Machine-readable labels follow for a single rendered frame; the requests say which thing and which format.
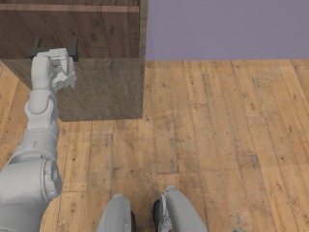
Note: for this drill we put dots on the handle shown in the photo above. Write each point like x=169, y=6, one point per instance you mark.
x=72, y=51

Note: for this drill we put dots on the drawer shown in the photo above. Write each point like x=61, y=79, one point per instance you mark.
x=104, y=28

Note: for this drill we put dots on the left robot hand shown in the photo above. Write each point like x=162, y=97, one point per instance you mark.
x=43, y=71

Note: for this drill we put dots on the robot shin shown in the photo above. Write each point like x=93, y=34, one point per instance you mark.
x=165, y=223
x=127, y=226

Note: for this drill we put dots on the left robot shin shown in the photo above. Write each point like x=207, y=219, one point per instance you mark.
x=127, y=226

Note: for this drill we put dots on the robot left upper arm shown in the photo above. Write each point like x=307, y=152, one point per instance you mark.
x=26, y=189

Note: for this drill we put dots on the left robot forearm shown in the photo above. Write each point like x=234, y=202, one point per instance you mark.
x=40, y=138

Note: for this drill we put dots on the cabinet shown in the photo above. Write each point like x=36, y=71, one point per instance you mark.
x=105, y=89

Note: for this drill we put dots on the right robot shin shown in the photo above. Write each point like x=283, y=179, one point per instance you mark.
x=165, y=223

